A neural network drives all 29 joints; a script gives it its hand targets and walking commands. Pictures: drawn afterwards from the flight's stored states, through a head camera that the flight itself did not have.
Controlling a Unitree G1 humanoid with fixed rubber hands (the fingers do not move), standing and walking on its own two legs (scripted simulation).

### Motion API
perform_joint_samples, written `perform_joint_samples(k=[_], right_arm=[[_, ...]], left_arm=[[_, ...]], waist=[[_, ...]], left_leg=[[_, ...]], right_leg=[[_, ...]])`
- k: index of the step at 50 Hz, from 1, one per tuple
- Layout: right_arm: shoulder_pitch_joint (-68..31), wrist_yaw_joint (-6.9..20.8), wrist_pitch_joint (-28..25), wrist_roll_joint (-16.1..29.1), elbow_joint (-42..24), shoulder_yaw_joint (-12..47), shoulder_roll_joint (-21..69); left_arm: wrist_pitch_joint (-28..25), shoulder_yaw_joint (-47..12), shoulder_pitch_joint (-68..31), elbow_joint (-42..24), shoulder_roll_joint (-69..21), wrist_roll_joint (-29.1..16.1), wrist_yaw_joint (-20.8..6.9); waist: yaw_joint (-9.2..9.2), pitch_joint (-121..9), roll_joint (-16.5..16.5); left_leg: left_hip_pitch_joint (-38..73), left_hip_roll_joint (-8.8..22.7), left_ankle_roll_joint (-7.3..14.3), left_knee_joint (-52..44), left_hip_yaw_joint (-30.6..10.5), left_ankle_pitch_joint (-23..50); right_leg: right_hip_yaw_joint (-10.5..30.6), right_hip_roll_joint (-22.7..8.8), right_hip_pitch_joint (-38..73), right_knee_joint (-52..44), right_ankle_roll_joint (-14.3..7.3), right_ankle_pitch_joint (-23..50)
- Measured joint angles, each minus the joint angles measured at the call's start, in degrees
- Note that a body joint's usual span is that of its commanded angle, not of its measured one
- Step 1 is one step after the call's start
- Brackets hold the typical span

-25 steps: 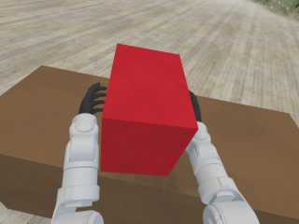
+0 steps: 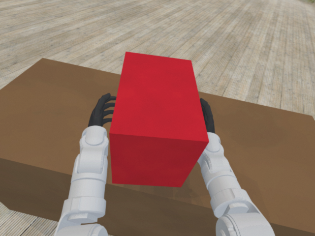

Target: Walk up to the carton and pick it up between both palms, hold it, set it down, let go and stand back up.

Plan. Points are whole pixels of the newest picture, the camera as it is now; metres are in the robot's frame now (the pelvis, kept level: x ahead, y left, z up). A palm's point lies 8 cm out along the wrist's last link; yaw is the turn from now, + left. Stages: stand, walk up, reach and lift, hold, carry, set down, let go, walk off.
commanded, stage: set down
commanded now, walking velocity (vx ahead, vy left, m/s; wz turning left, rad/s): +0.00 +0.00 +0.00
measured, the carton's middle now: (153, 119) +0.41 +0.00 +0.10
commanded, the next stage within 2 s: none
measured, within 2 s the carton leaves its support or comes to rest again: neither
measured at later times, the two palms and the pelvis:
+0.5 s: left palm (102, 130) +0.38 +0.13 +0.08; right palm (204, 132) +0.38 -0.14 +0.09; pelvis +0.00 +0.00 +0.00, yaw -1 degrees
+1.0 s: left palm (108, 134) +0.40 +0.12 +0.03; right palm (202, 134) +0.40 -0.15 +0.05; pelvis +0.01 +0.00 +0.00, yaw -2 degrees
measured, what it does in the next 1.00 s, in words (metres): stands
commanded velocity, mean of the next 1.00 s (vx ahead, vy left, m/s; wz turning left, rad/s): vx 0.00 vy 0.00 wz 0.00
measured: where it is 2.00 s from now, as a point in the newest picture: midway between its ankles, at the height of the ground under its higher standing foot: outside the picture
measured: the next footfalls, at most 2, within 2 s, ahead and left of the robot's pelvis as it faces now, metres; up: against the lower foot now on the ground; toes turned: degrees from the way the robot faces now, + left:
none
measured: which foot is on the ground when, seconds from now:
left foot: down 0.00-1.00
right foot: down 0.00-1.00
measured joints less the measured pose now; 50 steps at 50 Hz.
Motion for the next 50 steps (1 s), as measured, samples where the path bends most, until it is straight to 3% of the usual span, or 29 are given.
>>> perform_joint_samples(k=[10, 28, 50], right_arm=[[0.0, 0.9, -3.5, -2.4, 2.5, -2.8, 0.1], [-4.0, 3.7, -7.2, -12.4, 10.3, -14.7, 2.3], [-5.9, 4.9, -12.6, -20.3, 13.5, -20.9, 3.1]], left_arm=[[-5.5, -0.1, -0.3, 5.3, -0.2, -1.3, 1.9], [-14.0, 5.3, -4.3, 18.8, -0.5, 0.5, 2.1], [-25.4, 8.4, -6.0, 29.0, 0.3, 0.0, 3.7]], waist=[[1.08, -1.8, 1.7], [1.57, -4.0, 1.3], [1.73, -6.9, 3.2]], left_leg=[[-2.8, 0.1, 0.1, 0.3, 0.1, 0.2], [-6.4, 0.4, -0.1, -1.1, 1.0, 1.3], [-13.8, 0.9, -0.3, -0.3, 1.9, 0.8]], right_leg=[[0.1, 0.1, -2.7, -0.2, 0.1, 0.5], [0.9, 0.3, -7.2, -0.3, -0.2, 1.2], [1.8, 0.7, -15.2, 0.9, -0.3, 0.9]])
